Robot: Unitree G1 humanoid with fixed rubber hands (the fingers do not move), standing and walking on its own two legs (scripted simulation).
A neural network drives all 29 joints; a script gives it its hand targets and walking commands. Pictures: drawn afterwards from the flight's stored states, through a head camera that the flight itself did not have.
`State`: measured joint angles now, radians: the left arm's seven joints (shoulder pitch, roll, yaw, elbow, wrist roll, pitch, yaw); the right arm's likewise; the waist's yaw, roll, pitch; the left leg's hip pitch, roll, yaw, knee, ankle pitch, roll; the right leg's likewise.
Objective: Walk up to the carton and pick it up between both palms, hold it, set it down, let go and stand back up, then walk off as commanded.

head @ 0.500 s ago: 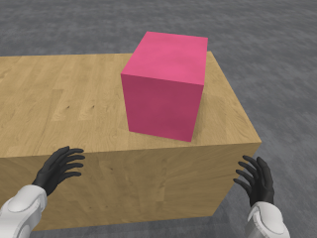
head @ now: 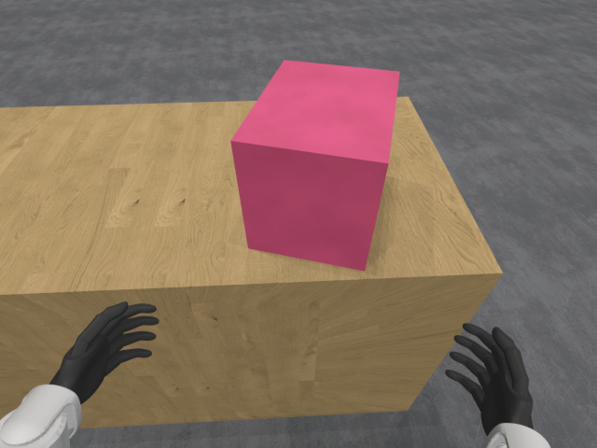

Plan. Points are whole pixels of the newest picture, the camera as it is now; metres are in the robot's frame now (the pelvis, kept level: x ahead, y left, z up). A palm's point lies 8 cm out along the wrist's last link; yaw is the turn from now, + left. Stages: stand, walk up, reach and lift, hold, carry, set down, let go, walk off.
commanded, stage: set down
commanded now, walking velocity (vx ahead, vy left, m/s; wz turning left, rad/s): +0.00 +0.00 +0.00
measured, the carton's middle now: (322, 161) +0.57 -0.02 +0.09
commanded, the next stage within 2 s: let go in 1.50 s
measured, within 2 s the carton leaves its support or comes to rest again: neither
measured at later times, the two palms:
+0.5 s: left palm (93, 389) +0.20 +0.26 +0.04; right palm (498, 417) +0.17 -0.20 +0.03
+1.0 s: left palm (133, 423) +0.17 +0.22 +0.00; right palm (505, 424) +0.18 -0.23 -0.01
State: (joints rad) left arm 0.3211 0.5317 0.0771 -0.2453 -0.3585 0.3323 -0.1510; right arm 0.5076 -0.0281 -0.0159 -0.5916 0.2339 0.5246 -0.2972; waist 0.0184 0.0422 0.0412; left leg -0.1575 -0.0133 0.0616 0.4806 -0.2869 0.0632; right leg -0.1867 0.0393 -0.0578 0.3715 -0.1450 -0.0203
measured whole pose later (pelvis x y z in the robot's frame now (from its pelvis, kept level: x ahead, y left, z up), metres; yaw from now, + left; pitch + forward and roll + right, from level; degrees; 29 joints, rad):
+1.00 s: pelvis +0.00 -0.03 +0.00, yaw +1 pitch -2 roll -1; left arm 0.33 0.35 0.00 0.06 -0.22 0.20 -0.09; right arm 0.41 -0.13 -0.01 -0.08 0.18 0.22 -0.11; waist 0.02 0.05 0.08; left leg -0.15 0.00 0.04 0.44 -0.27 0.05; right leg -0.19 0.06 -0.06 0.36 -0.15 -0.05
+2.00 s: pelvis +0.02 -0.04 +0.00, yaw +1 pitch -1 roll +0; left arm 0.17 0.26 -0.02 0.49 -0.04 0.11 0.01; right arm 0.19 -0.19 -0.01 0.68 0.04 -0.18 0.04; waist 0.02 -0.03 0.07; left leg -0.13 0.01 0.04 0.41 -0.27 0.02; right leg -0.19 0.07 -0.06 0.36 -0.17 -0.06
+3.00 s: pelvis +0.00 -0.04 +0.00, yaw +1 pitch -2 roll +0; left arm 0.25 0.38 0.00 0.83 0.03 -0.04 -0.02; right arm 0.20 -0.35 -0.01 0.99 0.02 -0.05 0.02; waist 0.02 0.02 -0.02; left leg -0.14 0.00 0.04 0.41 -0.24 0.02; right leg -0.19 0.06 -0.06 0.36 -0.15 -0.07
